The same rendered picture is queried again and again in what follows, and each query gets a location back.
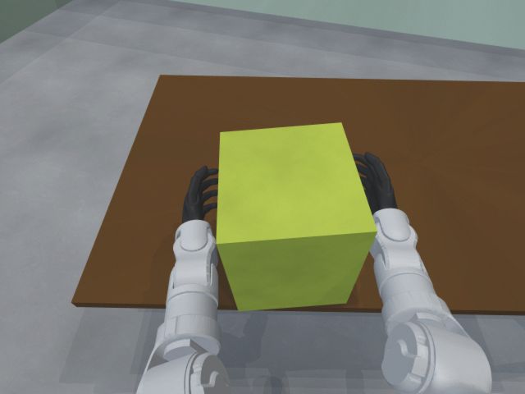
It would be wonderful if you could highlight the robot right hand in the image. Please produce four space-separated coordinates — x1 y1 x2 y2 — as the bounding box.
352 152 398 215

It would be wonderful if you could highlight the robot left upper arm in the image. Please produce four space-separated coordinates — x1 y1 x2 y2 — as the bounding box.
137 351 231 394

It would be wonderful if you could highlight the robot left hand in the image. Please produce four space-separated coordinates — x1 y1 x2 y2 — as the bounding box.
182 166 219 224

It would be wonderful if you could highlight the table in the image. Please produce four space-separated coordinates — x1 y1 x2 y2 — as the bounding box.
71 75 525 316

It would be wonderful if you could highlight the carton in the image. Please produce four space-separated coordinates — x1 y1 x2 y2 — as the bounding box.
216 122 377 311

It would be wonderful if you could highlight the left robot forearm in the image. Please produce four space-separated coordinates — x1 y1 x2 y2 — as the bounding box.
136 220 221 394

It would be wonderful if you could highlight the robot right upper arm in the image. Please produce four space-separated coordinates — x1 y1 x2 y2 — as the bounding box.
381 320 501 394

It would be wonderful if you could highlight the right robot forearm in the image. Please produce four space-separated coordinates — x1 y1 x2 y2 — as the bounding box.
369 208 492 381

